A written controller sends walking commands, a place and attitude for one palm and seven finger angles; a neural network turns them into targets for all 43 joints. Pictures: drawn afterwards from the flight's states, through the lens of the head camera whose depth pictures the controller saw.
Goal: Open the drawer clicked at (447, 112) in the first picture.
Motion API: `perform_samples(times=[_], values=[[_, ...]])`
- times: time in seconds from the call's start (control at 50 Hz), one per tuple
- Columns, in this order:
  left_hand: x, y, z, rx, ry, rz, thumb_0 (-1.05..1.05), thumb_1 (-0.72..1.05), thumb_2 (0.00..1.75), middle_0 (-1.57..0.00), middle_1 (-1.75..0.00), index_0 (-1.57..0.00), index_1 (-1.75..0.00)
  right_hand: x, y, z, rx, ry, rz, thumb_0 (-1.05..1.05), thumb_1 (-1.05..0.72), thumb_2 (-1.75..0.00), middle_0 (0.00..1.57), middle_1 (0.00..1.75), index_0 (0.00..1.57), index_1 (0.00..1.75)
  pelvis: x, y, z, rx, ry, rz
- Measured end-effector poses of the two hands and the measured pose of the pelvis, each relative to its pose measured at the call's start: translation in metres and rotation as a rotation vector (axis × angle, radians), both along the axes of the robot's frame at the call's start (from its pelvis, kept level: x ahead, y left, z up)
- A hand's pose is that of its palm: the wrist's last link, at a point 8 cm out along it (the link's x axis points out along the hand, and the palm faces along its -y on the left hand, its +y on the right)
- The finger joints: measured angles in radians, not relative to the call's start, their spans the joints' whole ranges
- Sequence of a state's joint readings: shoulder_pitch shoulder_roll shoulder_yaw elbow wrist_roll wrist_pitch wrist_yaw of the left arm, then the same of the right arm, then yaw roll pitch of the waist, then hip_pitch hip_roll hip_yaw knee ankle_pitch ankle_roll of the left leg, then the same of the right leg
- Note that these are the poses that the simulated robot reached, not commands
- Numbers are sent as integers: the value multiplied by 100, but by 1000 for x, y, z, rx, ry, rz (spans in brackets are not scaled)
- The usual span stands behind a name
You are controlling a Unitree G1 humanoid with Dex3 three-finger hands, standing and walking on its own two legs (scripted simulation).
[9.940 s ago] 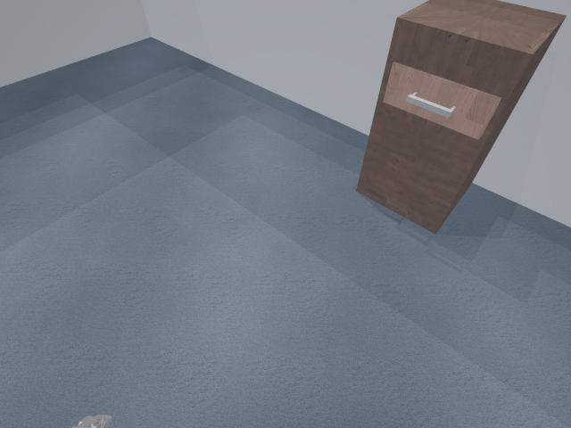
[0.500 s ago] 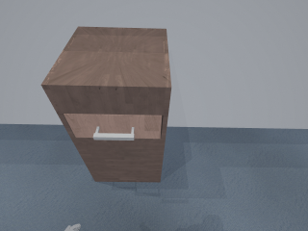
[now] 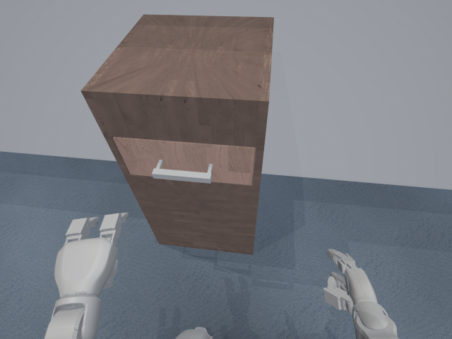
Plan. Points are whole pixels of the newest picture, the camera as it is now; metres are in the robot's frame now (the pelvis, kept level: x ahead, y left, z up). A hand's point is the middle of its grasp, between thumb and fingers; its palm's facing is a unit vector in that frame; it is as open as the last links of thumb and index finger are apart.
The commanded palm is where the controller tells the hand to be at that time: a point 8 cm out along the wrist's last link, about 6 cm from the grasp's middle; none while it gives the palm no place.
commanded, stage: raise the hand with hooked fingers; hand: left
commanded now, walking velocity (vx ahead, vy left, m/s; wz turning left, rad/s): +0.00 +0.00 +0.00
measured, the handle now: (183, 170) +0.55 +0.21 -0.12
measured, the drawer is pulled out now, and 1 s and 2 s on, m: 0.00 0.00 0.00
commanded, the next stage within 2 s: move the hooked fingers above the handle in 1.30 s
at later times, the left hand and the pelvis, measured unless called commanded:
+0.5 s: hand (110, 214) +0.29 +0.25 +0.07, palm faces +0.08 -0.10 -0.99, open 12.5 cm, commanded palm +0.26 +0.25 +0.13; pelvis +0.02 +0.01 +0.03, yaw -1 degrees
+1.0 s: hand (96, 172) +0.33 +0.27 +0.13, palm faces +0.05 -0.08 -1.00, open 13.8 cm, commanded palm +0.30 +0.27 +0.18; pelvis +0.02 +0.03 +0.05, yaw -1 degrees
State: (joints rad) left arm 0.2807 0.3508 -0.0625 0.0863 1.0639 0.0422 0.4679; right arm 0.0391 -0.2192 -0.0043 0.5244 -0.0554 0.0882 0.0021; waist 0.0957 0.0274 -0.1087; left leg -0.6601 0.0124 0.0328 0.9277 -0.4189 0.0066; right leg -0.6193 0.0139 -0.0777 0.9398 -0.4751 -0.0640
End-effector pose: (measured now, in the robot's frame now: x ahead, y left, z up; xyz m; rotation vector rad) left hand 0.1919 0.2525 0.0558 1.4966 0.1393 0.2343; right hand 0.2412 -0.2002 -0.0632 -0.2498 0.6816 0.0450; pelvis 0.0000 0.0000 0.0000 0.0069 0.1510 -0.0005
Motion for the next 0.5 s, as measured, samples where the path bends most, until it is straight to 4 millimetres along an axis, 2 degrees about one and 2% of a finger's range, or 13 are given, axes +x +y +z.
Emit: perform_samples(times=[0.12, 0.2, 0.28, 0.4, 0.5], values=[[32, -11, 23, -44, 68, -36, 0, 25, 63, -27, -72, -26, -71, -32, 2, -8, 45, 107, -43, 1, -90, -90, 20, 30, 20, 30, 8, -4, 17, 10, -24, -16], [41, -17, 30, -47, 101, -105, 0, 16, 59, -27, -78, -27, -77, -54, -11, -13, 32, 173, -87, 1, -90, -90, 21, 30, 20, 30, 14, -3, 25, 14, -26, -30], [45, -15, 38, -40, 74, -132, 0, 7, 55, -28, -84, -27, -83, -68, -29, -16, -2, 223, -132, 1, -90, -90, 21, 30, 20, 30, 18, -1, 27, 14, -23, -32], [56, -5, 51, -27, 6, -108, 0, -7, 49, -29, -93, -29, -92, -68, -46, -15, -42, 239, -176, 1, -90, -90, 20, 30, 20, 30, 21, 5, 29, 11, -25, -27], [69, -3, 65, -33, -20, -103, 0, -18, 44, -30, -100, -29, -100, -53, -41, -5, -32, 190, -188, 1, -91, -90, 20, 30, 20, 30, 23, 11, 32, 8, -44, -27]])
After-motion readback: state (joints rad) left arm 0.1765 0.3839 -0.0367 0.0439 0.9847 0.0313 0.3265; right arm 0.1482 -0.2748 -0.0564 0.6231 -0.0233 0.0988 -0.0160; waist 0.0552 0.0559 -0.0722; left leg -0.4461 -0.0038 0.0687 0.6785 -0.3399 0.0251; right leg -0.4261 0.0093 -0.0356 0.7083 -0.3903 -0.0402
